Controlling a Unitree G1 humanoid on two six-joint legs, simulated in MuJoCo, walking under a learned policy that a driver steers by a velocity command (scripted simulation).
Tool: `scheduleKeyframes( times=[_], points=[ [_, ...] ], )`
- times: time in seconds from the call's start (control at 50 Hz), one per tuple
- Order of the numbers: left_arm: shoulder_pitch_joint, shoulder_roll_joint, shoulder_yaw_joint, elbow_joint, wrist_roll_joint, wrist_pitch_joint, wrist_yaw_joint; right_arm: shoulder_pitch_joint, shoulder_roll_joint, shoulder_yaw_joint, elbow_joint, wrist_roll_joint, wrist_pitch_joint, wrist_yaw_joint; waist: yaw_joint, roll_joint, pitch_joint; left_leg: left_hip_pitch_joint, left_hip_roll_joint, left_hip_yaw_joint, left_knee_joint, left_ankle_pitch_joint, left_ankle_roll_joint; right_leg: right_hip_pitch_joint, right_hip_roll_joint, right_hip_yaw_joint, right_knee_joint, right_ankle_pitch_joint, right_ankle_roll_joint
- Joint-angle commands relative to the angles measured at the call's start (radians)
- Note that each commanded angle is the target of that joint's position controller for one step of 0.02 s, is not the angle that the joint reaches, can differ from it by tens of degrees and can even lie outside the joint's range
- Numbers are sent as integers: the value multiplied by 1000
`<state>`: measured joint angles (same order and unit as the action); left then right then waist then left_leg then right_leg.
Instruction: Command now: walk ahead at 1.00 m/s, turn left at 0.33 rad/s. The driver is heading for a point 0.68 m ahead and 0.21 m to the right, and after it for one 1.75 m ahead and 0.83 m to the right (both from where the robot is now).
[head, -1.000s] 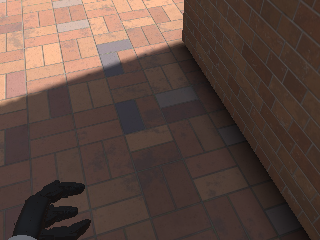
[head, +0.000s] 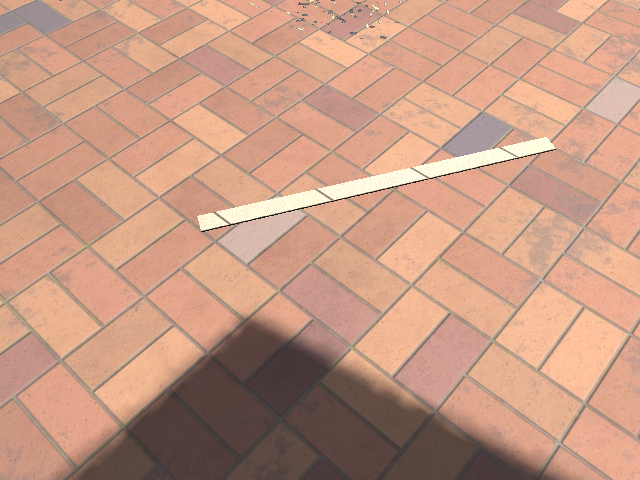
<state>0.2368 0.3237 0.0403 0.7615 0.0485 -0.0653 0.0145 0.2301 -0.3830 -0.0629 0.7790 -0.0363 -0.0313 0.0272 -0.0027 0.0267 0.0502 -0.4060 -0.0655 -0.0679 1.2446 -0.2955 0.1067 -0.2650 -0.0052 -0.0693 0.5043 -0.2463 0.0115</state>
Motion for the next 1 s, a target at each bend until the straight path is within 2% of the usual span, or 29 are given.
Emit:
scheduleKeyframes(
  times=[0.02, 0.08, 0.14, 0.18, 0.2, 0.24, 0.26, 0.28, 0.3, 0.32, 0.34, 0.38, 0.44, 0.5, 0.52, 0.58, 0.6, 0.64, 0.66, 0.68, 0.7, 0.72, 0.74, 0.76, 0.78, 0.8, 0.86, 0.94, 1.0],
  points=[
    [157, 42, 3, 55, -19, -39, -22, -32, 46, 30, -97, -16, -3, 23, 8, -99, -13, -285, 64, -119, -46, 10, -9, 199, -247, 390, -295, -45, -168],
    [141, 84, 11, 81, -42, -49, -27, -182, 11, 42, -176, -33, -7, 36, -33, -96, 69, -352, 109, -28, -279, 115, -47, 136, -227, 293, -383, 87, -199],
    [151, 133, 25, 76, -45, -50, -42, -298, 30, 70, -202, -11, -25, 71, -5, -96, 88, -3, 87, 103, -540, 260, -58, -75, -179, 192, -506, 257, -185],
    [180, 188, 38, 88, -48, -48, -44, -288, -1, 61, -190, -5, -26, 61, -19, -85, 74, 70, 70, 107, -592, 253, -47, 4, -204, 179, -473, 451, -184],
    [200, 198, 40, 96, -49, -47, -42, -265, -13, 53, -185, -6, -32, 44, -35, -81, 30, 128, 48, 112, -615, 229, -39, 68, -203, 161, -371, 672, -170],
    [202, 224, 45, 102, -50, -37, -32, 28, -65, 21, -91, -20, -42, 8, -180, -85, -157, 467, 11, 106, -671, 132, -25, 49, -147, 122, 61, 821, -138],
    [194, 169, 31, 82, -49, -38, -34, 186, -141, -7, -59, -38, -46, -18, -241, -32, -256, 695, 178, -50, -694, -57, -15, -142, -78, 101, 371, 562, -123],
    [277, -10, -3, 40, -61, -35, -30, 237, -209, -21, -62, -66, -54, -34, -151, 201, -391, 855, 489, -500, -815, -430, 20, -372, 10, 119, 737, -235, -119],
    [249, 66, 12, 14, -73, -21, -28, 205, -193, -23, -73, -35, -44, -37, -149, 180, -418, 760, 527, -753, -991, -539, 51, -446, 17, 161, 866, -178, -138],
    [165, 95, 23, 8, -62, -10, -27, 108, -109, -8, -65, -20, -46, -38, -104, 92, -226, 630, 465, -576, -990, -457, 45, -505, -42, 155, 853, -69, -139],
    [135, 72, 18, 11, -53, -4, -36, 59, -53, 1, -60, -11, -53, -34, -78, 59, -125, 517, 422, -420, -994, -259, 41, -501, -76, 141, 808, -20, -130],
    [152, 37, 19, 29, -35, 25, -53, 41, -1, 13, -39, -4, -67, -35, -16, 60, -62, 379, 358, -219, -1036, -52, 15, -437, -111, 138, 772, -6, -104],
    [42, -7, 14, -21, -23, 65, -72, 78, 39, 19, 14, 25, -95, -28, 9, 55, 12, 339, 338, -34, -1097, 148, -3, -503, -148, 120, 734, 30, -83],
    [-85, -16, 6, -67, -30, 72, -88, 73, 75, 27, 38, 20, -106, -28, 13, 39, 41, 319, 233, 197, -1129, 363, -43, -513, -107, 44, 638, 186, -83],
    [-119, -33, -7, -110, -31, 69, -96, 72, 37, 21, 34, 18, -113, -27, 33, 78, 55, 285, 266, 221, -1129, 435, -37, -480, -127, 45, 545, 246, -93],
    [-226, -1, -16, -135, -27, 64, -113, 91, -4, 13, 51, 17, -112, -37, 25, -12, 92, 320, 240, 336, -1153, 665, -73, -357, -56, -81, 303, 332, -138],
    [-230, 13, -15, -136, -25, 61, -115, 120, -30, 9, 54, 16, -109, -44, 30, -12, 74, 370, 247, 352, -1098, 930, -83, -299, -7, -124, 259, 330, -158],
    [-113, 55, -3, -104, -30, 60, -107, 136, -106, -9, 44, 11, -83, -62, 105, 54, -25, 462, 281, 350, -885, 1333, -100, -146, 70, -156, 241, 235, -189],
    [40, 92, 14, -66, -31, 59, -98, 101, -138, -20, 29, 4, -63, -69, 191, 75, -106, 447, 306, 336, -684, 1424, -94, 12, 97, -137, 253, 170, -213],
    [252, 138, 41, -4, -30, 58, -82, 52, -153, -26, 7, -3, -44, -69, 286, 72, -197, 361, 320, 305, -403, 1366, -76, 232, 107, -78, 234, 96, -251],
    [351, 181, 70, 40, -37, 59, -55, 48, -123, -24, 10, -10, -36, -52, 300, -22, -218, 187, 222, 304, -25, 801, -79, 419, 89, 13, 161, 34, -285],
    [260, 262, 89, 37, -48, 72, -37, 54, 47, 21, -32, -28, -52, -34, 168, -278, -129, -174, 45, 258, 383, -184, -107, 493, -63, 288, 183, 197, -334],
    [206, 346, 109, -21, -26, 84, -37, 87, 5, 25, -154, 0, -76, -31, 115, -303, -349, -454, 3, 35, 517, -203, -122, 723, -220, 800, -86, -65, -528],
    [183, 288, 105, -46, -29, 83, -28, 8, -42, 28, -158, -11, -102, -32, 130, -99, -265, -517, 72, -36, 426, -113, -112, 637, -259, 909, -256, -239, -488],
    [152, 225, 90, -30, -29, 76, -20, -16, -52, 29, -150, -7, -110, -32, 78, 20, -110, -482, 113, -34, 302, -45, -112, 452, -235, 845, -290, -206, -438],
    [128, 196, 81, -16, -32, 62, -17, -35, -35, 35, -149, -19, -102, -35, 29, 78, -41, -409, 144, -30, 214, -48, -125, 292, -192, 753, -286, -87, -410],
    [92, 149, 59, -19, -41, 16, -14, -19, -1, 47, -152, -42, -35, -32, -50, 87, 18, -234, 199, -14, 2, -102, -177, -21, -83, 549, -307, 83, -387],
    [102, 159, 71, -28, -45, -7, -24, -248, 64, 76, -251, -12, -29, -7, 15, 14, 56, -93, 173, 59, -418, 236, -186, -161, 36, 415, -338, 213, -315],
    [148, 178, 84, -19, -56, -7, -32, -292, 51, 75, -265, 13, -34, -5, 70, -47, -3, 2, 117, 67, -597, 403, -160, -39, 15, 437, -300, 392, -261]
  ],
)
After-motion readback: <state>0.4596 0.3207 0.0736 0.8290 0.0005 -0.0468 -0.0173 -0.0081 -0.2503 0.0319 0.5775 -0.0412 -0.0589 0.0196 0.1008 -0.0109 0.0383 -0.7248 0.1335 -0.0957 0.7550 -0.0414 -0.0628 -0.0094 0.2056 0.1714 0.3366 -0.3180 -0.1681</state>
